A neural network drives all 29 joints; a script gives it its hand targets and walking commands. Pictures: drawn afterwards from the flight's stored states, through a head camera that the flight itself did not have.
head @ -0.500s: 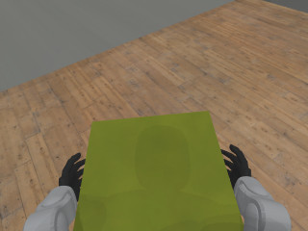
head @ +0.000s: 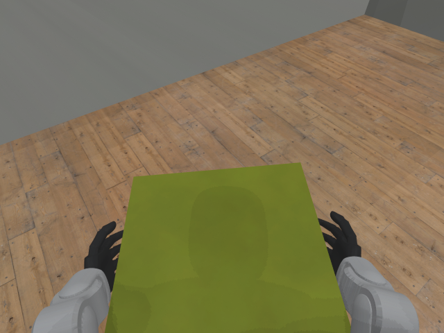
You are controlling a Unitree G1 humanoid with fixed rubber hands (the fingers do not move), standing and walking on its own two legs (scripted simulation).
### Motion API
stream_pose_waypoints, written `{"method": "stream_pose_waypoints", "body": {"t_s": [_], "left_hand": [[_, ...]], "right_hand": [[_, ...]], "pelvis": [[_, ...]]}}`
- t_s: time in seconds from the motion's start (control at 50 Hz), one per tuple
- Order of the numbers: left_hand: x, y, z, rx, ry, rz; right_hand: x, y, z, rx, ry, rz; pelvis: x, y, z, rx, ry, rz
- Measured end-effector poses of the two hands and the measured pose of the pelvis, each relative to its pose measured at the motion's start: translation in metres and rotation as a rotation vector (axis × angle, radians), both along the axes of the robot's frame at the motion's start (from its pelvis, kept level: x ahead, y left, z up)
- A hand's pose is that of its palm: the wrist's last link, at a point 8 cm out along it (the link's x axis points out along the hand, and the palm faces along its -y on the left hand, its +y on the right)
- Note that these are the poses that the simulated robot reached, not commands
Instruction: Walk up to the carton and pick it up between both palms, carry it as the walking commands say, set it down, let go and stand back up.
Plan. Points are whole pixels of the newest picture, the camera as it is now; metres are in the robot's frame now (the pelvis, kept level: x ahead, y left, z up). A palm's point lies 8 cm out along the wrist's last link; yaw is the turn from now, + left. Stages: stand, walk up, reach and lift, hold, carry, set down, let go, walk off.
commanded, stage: carry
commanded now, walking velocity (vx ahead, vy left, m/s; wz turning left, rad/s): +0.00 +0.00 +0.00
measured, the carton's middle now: (226, 271) +0.25 +0.00 -0.02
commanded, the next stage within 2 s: none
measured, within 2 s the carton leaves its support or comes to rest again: neither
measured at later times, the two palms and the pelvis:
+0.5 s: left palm (105, 164) +0.42 +0.24 +0.08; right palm (294, 151) +0.45 -0.13 +0.10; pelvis +0.21 +0.05 +0.01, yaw +0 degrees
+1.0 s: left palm (97, 111) +0.61 +0.32 +0.07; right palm (248, 96) +0.65 -0.05 +0.09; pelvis +0.40 +0.12 +0.01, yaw +3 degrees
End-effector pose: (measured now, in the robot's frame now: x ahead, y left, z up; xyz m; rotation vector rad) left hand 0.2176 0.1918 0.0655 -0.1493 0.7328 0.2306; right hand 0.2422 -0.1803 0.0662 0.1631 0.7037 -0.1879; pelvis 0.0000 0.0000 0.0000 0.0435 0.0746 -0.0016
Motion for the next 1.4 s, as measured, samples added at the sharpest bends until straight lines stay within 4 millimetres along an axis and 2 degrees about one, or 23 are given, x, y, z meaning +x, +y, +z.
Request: {"method": "stream_pose_waypoints", "body": {"t_s": [0.12, 0.2, 0.4, 0.52, 0.56, 0.62, 0.7, 0.8, 0.96, 1.14, 1.26, 1.4], "left_hand": [[0.051, 0.009, 0.006, -0.015, -0.047, 0.006], [0.090, 0.021, 0.003, -0.024, -0.066, 0.002], [0.171, 0.035, 0.010, -0.008, -0.044, -0.019], [0.216, 0.055, 0.018, -0.040, -0.093, 0.009], [0.236, 0.065, 0.015, -0.051, -0.103, 0.007], [0.265, 0.078, 0.001, -0.068, -0.059, 0.001], [0.293, 0.091, -0.001, -0.074, -0.013, 0.001], [0.329, 0.104, 0.006, -0.057, -0.010, -0.003], [0.382, 0.123, 0.011, -0.033, -0.067, 0.030], [0.438, 0.167, -0.013, -0.051, -0.026, 0.055], [0.473, 0.191, 0.005, -0.022, -0.013, 0.063], [0.518, 0.197, 0.013, -0.002, -0.038, 0.046]], "right_hand": [[0.053, 0.009, 0.014, -0.038, -0.046, 0.020], [0.090, 0.021, 0.014, -0.049, -0.066, 0.019], [0.161, 0.034, 0.012, -0.021, -0.040, -0.010], [0.217, 0.056, 0.036, -0.072, -0.091, 0.032], [0.237, 0.065, 0.037, -0.088, -0.101, 0.034], [0.263, 0.078, 0.028, -0.098, -0.057, 0.026], [0.288, 0.091, 0.024, -0.082, -0.009, 0.004], [0.322, 0.103, 0.024, -0.060, -0.004, -0.003], [0.391, 0.123, 0.024, -0.074, -0.059, 0.065], [0.460, 0.169, 0.010, -0.095, -0.020, 0.100], [0.496, 0.193, 0.017, -0.072, -0.002, 0.102], [0.536, 0.199, 0.020, -0.059, -0.025, 0.096]], "pelvis": [[0.052, 0.007, 0.000, -0.001, -0.013, 0.004], [0.091, 0.018, -0.007, -0.019, 0.002, 0.001], [0.168, 0.036, 0.001, -0.050, 0.008, -0.006], [0.223, 0.051, 0.005, -0.058, -0.051, 0.012], [0.240, 0.060, 0.002, -0.072, -0.049, 0.012], [0.264, 0.074, 0.001, -0.088, -0.024, 0.005], [0.289, 0.088, 0.009, -0.100, 0.018, 0.003], [0.321, 0.100, 0.016, -0.104, 0.034, 0.003], [0.385, 0.113, 0.007, -0.084, -0.036, 0.043], [0.444, 0.151, 0.005, -0.102, -0.046, 0.068], [0.475, 0.169, 0.021, -0.104, 0.021, 0.075], [0.514, 0.178, 0.025, -0.091, 0.029, 0.078]]}}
